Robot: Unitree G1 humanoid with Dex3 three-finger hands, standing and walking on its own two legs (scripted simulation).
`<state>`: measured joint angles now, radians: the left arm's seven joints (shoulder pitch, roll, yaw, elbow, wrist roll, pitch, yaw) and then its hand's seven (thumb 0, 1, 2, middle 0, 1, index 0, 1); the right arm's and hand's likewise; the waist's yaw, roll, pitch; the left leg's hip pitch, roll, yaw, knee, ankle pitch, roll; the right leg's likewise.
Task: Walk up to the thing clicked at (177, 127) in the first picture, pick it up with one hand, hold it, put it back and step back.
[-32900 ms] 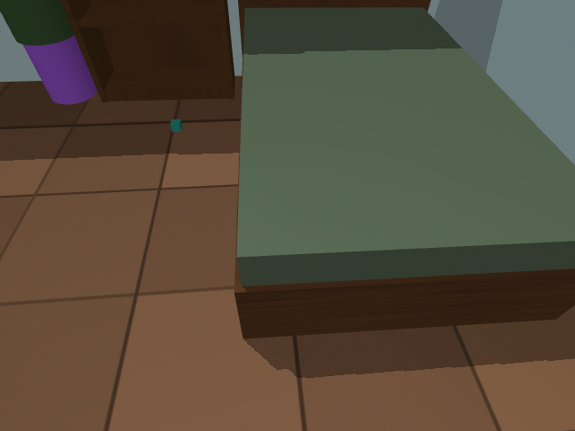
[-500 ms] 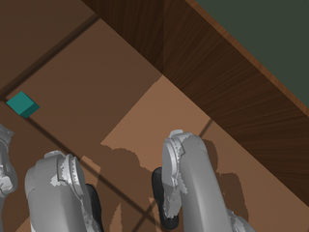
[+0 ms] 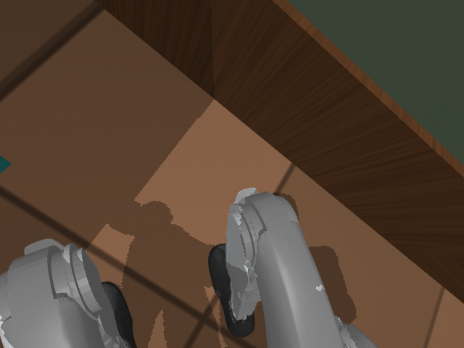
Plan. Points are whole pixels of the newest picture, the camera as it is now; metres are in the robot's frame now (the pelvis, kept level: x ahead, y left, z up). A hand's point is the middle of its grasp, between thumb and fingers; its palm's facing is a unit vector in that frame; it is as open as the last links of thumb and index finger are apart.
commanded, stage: approach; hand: left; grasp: from above
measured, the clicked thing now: out of the picture +0.48 +0.34 -0.28
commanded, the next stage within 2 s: rest palm in 0.08 s
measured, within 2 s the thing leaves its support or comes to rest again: neither
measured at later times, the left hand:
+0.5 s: hand out of the picture +0.45 +0.34 -0.19, palm faces -0.36 -0.36 -0.86, open 14.4 cm
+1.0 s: hand out of the picture +0.49 +0.32 -0.22, palm faces -0.29 -0.33 -0.90, open 14.4 cm
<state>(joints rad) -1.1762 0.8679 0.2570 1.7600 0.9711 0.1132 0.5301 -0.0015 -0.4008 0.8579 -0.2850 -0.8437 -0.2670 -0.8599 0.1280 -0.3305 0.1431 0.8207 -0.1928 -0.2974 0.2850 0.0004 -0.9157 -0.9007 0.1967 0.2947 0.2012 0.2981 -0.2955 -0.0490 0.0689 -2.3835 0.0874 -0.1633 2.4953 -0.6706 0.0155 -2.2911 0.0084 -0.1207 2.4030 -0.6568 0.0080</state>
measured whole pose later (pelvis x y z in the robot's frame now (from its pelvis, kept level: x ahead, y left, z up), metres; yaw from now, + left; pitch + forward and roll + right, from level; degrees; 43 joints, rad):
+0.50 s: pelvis +0.00 +0.00 +0.01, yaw -2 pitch +30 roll -10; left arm -1.18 0.95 0.25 1.77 0.92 0.20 0.46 0.00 -0.59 1.00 -0.12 -0.98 -0.10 -1.00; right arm 0.16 -0.33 0.23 0.75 -0.18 -0.27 0.28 0.00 -0.92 -0.91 0.20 0.30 0.20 0.30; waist -0.36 -0.06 0.12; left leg -2.36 0.10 -0.19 2.48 -0.68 0.02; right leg -2.26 0.02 -0.15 2.36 -0.65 0.02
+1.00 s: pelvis +0.00 +0.01 +0.01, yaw -4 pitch +29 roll -13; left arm -1.23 1.00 0.27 1.77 0.95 0.17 0.60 0.00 -0.59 1.00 -0.11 -0.97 -0.09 -0.99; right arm 0.12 -0.34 0.29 0.70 -0.21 -0.33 0.33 0.00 -0.93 -0.91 0.20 0.30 0.20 0.30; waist -0.40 -0.11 0.20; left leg -2.35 0.10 -0.24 2.52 -0.72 0.02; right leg -2.23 0.04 -0.18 2.36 -0.67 0.03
